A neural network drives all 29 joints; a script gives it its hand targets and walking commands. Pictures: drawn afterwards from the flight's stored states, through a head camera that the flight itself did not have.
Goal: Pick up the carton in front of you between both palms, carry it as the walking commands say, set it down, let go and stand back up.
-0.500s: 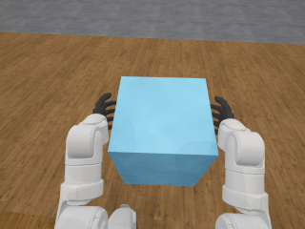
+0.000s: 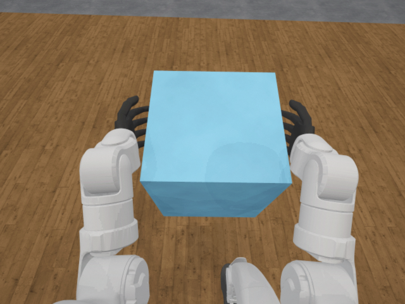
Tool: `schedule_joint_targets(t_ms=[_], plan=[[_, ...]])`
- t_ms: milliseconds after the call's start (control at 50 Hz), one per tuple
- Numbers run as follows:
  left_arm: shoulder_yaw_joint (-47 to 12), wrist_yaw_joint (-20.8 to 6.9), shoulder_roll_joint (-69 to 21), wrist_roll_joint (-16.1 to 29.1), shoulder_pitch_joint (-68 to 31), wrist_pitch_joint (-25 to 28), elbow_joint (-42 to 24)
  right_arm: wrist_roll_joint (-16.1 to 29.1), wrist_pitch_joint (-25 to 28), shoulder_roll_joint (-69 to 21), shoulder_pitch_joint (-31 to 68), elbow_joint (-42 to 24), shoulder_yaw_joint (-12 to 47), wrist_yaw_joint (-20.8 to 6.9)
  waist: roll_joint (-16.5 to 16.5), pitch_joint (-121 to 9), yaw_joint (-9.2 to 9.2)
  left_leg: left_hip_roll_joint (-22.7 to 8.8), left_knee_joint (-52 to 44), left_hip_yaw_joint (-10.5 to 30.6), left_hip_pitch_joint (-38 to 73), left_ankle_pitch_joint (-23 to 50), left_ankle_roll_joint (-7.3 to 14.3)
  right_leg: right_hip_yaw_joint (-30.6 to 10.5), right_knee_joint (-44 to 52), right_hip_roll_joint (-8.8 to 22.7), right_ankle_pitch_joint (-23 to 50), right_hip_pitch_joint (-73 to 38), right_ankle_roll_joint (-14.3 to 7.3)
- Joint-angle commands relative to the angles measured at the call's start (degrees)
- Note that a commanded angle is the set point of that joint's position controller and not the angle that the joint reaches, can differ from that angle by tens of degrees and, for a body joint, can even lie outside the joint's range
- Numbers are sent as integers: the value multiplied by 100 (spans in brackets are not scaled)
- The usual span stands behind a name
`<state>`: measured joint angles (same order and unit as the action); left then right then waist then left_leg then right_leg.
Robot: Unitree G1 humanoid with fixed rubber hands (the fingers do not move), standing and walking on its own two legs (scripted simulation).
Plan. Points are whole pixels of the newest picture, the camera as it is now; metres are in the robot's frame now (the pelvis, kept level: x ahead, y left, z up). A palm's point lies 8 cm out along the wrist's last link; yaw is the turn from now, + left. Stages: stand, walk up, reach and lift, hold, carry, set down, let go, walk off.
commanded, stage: carry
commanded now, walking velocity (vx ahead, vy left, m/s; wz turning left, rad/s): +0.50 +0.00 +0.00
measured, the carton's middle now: (211, 154) +0.38 -0.02 +0.02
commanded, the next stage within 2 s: none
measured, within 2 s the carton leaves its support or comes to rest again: neither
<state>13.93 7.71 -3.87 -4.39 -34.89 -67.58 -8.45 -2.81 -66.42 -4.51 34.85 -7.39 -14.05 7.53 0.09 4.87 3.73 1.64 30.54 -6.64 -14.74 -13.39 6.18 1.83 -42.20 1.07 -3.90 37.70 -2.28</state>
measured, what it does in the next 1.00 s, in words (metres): goes down: right foot 0.05 m lower, then left foot 0.05 m lower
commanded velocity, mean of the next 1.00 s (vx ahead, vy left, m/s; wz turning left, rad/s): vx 0.50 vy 0.00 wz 0.00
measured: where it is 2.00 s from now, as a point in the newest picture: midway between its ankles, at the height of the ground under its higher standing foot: (202, 116)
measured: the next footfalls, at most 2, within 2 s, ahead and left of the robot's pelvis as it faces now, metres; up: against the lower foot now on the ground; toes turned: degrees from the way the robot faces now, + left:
right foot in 0.12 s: +0.25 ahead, -0.06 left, -0.05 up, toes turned -2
left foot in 0.62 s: +0.57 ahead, +0.02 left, -0.10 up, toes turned +1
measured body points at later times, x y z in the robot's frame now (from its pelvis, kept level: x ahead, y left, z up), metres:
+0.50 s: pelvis +0.32 -0.03 -0.05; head +0.39 -0.04 +0.39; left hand +0.69 +0.15 +0.03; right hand +0.71 -0.16 +0.03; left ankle +0.44 +0.10 -0.75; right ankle +0.22 -0.06 -0.78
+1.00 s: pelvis +0.63 +0.00 -0.11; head +0.69 +0.01 +0.34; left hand +1.01 +0.13 -0.02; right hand +0.99 -0.17 -0.01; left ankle +0.54 +0.02 -0.83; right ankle +0.75 -0.15 -0.79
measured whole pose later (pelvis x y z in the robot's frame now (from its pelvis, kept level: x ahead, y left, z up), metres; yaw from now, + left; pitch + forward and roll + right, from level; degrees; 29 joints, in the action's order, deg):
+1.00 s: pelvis +0.63 +0.00 -0.11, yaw +0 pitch +6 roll -2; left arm 12.1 7.7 -2.6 -4.5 -32.8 -66.7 -1.5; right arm -2.0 -65.8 -2.5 33.9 0.5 -11.8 7.3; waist -0.5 0.5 4.3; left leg 5.1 29.8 -4.3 -12.7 -14.0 8.6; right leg 1.2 -46.0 1.2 -2.2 40.6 -1.9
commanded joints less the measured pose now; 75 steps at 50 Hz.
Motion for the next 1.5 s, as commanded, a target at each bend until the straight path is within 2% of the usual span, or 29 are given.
schedule_joint_targets(t_ms=[0,80,100,120,140,160,200,380,500,560,580,600,620,640,660,680,720,880,1020,1080,1100,1120,1140,1160,1180,1220,1280,1380,1480], plan=[[-4364,-1113,-5300,2033,-3603,69,-94,2504,-63,-5454,3786,-233,4584,-1486,-694,-3096,289,-759,257,632,2515,4291,366,569,1497,-442,1301,-503,-20],[-4017,-1287,-4934,1933,-3336,-51,574,2492,-110,-5309,3765,595,4513,-1523,-283,-3054,-392,-602,2141,154,1125,3008,-75,481,2265,-163,2538,-3014,-208],[-3833,-1335,-4834,1907,-3342,-83,768,2492,-124,-5263,3837,796,4433,-1526,247,-3167,-550,-404,3049,147,168,1170,-178,-199,1631,574,3993,-3935,-87],[-3661,-1365,-4712,1891,-3477,-123,1017,2469,-175,-5393,3938,1009,4334,-1523,1182,-3329,-454,62,3715,287,-1235,-1918,-252,-1355,571,1526,6283,-5186,-320],[-3576,-1392,-4624,1922,-3473,-138,1259,2454,-226,-5437,3967,1151,4157,-1487,1967,-3857,-690,396,5107,553,-2510,-2374,-374,-2721,768,2185,4564,-6109,-1414],[-3612,-1450,-4979,2105,-3473,-128,1335,2416,-226,-5446,4075,1068,4080,-1455,1518,-3853,-730,125,5202,770,-2849,-2194,-238,-3171,1276,2104,1994,-5774,-1597],[-3786,-1577,-5701,2495,-4297,-87,922,2418,-148,-5749,4545,800,4025,-1394,232,-3154,-565,-208,4289,879,-2728,-1285,-240,-2720,1792,1615,984,-4512,-990],[-4271,-1556,-6228,2914,-4314,139,87,2027,124,-6051,3789,301,4138,-1059,537,-3376,-779,-179,2293,329,-3022,528,-374,-986,1382,880,4307,-5047,-576],[-4469,-1568,-5764,2874,-3908,181,95,1838,102,-5429,3607,-2,4263,-1023,526,-3051,-1043,352,-250,-169,-2047,2432,-215,-389,785,277,3938,-4980,-486],[-4429,-1598,-5586,2846,-3706,148,538,1699,-9,-5055,3355,335,4054,-1092,561,-3100,-643,251,-948,-133,-203,3199,-26,-103,-389,305,3456,-4123,-274],[-4412,-1614,-5558,2853,-3770,138,716,1658,-41,-4959,3266,478,3955,-1129,418,-3153,-312,-6,-1218,-18,680,3498,-12,99,-1221,256,2969,-3584,-151],[-4370,-1630,-5532,2846,-3831,128,854,1625,-69,-4811,3259,593,3827,-1179,-173,-3214,-169,-738,-680,625,1738,4821,-30,200,-2233,-15,717,-2489,-96],[-4288,-1629,-5581,2853,-3998,68,1048,1564,-111,-4730,3210,892,3652,-1214,-1167,-3543,-207,-1886,552,2074,3247,7409,473,88,-3107,-517,-2954,-843,54],[-4140,-1587,-5625,2823,-3960,11,1240,1575,-133,-4571,3291,1118,3582,-1234,-1590,-4086,55,-2739,418,3594,4165,5514,1641,-348,-4478,-641,-3596,575,250],[-4078,-1543,-5548,2772,-4108,-2,1094,1783,-129,-4950,3298,1234,3700,-1293,-1040,-4141,108,-2450,-29,3858,3703,2901,1670,-544,-4513,-355,-3247,748,43],[-4034,-1503,-5648,2741,-4120,-16,998,2022,-109,-5263,3556,875,3892,-1332,-491,-3653,8,-2035,-394,3575,2875,1879,1346,-489,-3959,-201,-2751,760,-53],[-3917,-1403,-5902,2586,-4402,58,796,2471,-86,-5859,4476,465,4129,-1426,27,-3197,-221,-1758,-654,2968,1752,2081,903,-434,-3070,-4,-2187,354,2],[-4118,-1078,-6020,2213,-3773,306,434,2771,95,-6183,4214,188,4310,-1533,-633,-3377,37,-1141,-246,1609,2482,5172,198,56,-1428,-20,-487,786,111],[-4257,-1053,-5415,2116,-3601,204,238,2598,66,-5605,3681,211,4328,-1504,-631,-3013,328,-536,354,1008,2691,4792,106,593,1357,-576,1496,3,-97],[-4027,-1138,-5075,1987,-3345,84,618,2536,7,-5404,3524,626,4271,-1504,-551,-2997,-30,-526,1441,749,1874,4425,-21,609,2069,-566,2154,-1665,-284],[-3916,-1171,-5015,1935,-3343,52,753,2551,-6,-5372,3577,789,4248,-1514,-441,-3087,-338,-494,2212,521,1416,4076,-169,525,2436,-375,2435,-2512,-313],[-3756,-1210,-4911,1884,-3297,26,888,2563,-18,-5332,3728,922,4207,-1525,-126,-3186,-655,-334,3176,410,377,2527,-280,-17,2087,200,3250,-3661,-294],[-3570,-1240,-4773,1865,-3338,-5,1127,2527,-68,-5418,3860,1098,4122,-1530,1036,-3403,-575,189,4124,315,-1156,-1524,-397,-1353,864,1287,5868,-5060,-500],[-3468,-1266,-4645,1847,-3434,-38,1330,2508,-131,-5478,3957,1263,3988,-1486,1480,-3986,-753,547,5605,732,-2790,-2568,-639,-3010,713,2344,5062,-6434,-1742],[-3548,-1323,-5019,2081,-3431,-40,1422,2416,-143,-5381,3980,1124,3896,-1431,982,-4172,-835,220,5884,976,-3133,-2350,-455,-3527,1139,2248,1960,-6115,-2029],[-3811,-1470,-5707,2537,-4239,-14,1048,2315,-99,-5631,4324,932,3811,-1343,-7,-3291,-595,-111,4761,978,-2945,-1402,-286,-2880,1839,1508,199,-4397,-1361],[-4129,-1523,-6296,2974,-4784,81,631,2191,-13,-5864,4247,673,3774,-1193,145,-3023,-425,-262,3768,862,-2262,-941,-433,-2293,2112,1289,608,-3280,-855],[-4194,-1532,-6318,2981,-4306,234,478,2009,170,-5970,3734,558,3995,-1056,525,-3360,-684,-358,2885,599,-2996,104,-463,-1391,1537,1014,3423,-4426,-607],[-4326,-1525,-6017,2913,-4006,315,181,1978,247,-5762,3715,126,4282,-984,518,-3200,-895,-123,1736,282,-3258,1113,-382,-957,1262,593,4074,-5042,-557]])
